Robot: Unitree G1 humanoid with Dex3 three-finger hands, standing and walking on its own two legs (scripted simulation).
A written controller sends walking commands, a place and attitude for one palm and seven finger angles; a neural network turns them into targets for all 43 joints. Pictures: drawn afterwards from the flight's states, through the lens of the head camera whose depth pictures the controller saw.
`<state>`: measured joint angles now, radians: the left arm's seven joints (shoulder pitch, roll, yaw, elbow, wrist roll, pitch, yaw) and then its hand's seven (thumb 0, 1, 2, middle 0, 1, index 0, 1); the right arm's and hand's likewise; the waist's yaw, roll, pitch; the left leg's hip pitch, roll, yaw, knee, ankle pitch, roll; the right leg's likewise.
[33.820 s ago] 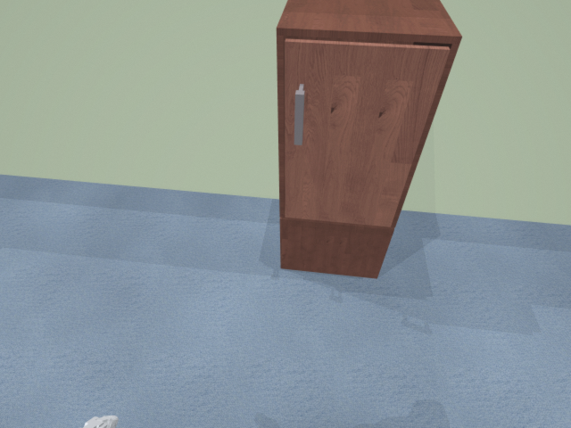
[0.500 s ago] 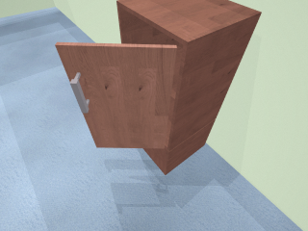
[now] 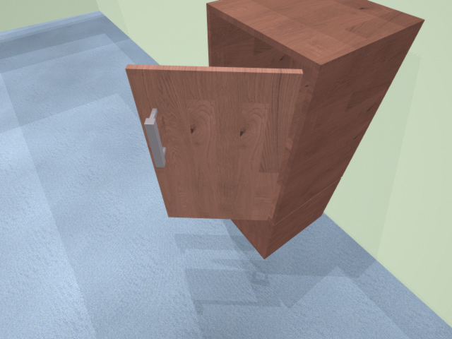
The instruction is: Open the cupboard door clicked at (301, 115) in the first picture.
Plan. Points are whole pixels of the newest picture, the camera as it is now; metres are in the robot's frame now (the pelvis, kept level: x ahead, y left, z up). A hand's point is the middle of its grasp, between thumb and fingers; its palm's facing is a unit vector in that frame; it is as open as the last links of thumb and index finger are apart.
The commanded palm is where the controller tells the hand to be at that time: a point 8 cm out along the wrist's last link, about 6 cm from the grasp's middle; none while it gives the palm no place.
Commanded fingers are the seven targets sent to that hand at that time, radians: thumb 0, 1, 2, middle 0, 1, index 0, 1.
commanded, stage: come to a stop and stand still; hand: left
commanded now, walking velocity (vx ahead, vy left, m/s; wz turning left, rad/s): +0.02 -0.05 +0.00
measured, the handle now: (157, 138) +0.55 +0.20 +0.01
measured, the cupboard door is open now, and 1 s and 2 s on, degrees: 52 52 52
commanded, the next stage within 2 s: look again from close up in 0.72 s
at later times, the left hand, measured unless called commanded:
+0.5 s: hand out of the picture +0.06 +0.16 -0.17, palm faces +0.00 -0.98 -0.22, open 7.3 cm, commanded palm none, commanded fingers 0.00 0.90 0.90 -0.20 -0.30 -0.20 -0.30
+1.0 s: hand out of the picture +0.04 +0.18 -0.17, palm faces +0.01 -0.98 -0.20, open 7.4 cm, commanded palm none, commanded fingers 0.00 0.90 0.90 -0.20 -0.30 -0.20 -0.30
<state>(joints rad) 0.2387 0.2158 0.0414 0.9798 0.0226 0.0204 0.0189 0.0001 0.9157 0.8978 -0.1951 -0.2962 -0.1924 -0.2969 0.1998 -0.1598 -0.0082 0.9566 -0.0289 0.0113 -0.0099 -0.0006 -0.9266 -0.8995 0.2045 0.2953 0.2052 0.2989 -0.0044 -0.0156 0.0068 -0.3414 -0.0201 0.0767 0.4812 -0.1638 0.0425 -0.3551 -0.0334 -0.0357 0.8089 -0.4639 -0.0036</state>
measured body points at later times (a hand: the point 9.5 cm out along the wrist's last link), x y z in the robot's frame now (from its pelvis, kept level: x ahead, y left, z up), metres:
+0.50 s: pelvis +0.04 -0.02 +0.00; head +0.05 -0.02 +0.45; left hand +0.06 +0.21 -0.15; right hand +0.03 -0.24 -0.16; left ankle +0.02 +0.10 -0.73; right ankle -0.03 -0.10 -0.73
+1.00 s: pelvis +0.03 +0.00 +0.01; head +0.04 +0.01 +0.46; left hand +0.04 +0.23 -0.16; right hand +0.08 -0.23 -0.14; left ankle +0.02 +0.10 -0.73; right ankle -0.03 -0.10 -0.73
